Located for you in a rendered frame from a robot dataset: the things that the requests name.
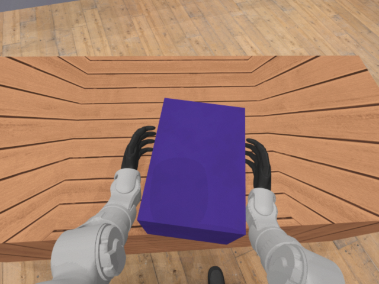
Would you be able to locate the right robot foot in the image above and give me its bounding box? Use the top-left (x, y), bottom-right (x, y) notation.
top-left (208, 266), bottom-right (225, 284)

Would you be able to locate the robot right upper arm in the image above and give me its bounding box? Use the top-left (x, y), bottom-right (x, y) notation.
top-left (266, 244), bottom-right (345, 284)

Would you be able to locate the right robot forearm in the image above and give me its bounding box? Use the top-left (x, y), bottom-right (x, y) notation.
top-left (246, 188), bottom-right (304, 274)

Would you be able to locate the left robot hand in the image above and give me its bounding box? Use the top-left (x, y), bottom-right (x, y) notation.
top-left (121, 126), bottom-right (156, 170)

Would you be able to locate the carton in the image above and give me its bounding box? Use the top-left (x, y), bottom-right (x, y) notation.
top-left (137, 98), bottom-right (246, 245)

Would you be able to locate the right robot hand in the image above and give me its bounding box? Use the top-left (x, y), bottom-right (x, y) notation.
top-left (245, 138), bottom-right (271, 191)

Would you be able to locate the pedestal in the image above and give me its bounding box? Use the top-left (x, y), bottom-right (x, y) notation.
top-left (0, 56), bottom-right (379, 262)

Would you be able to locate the left robot forearm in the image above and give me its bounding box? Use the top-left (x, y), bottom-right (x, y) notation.
top-left (51, 168), bottom-right (142, 275)

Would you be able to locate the robot left upper arm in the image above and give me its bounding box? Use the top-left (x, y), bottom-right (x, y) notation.
top-left (36, 223), bottom-right (126, 284)

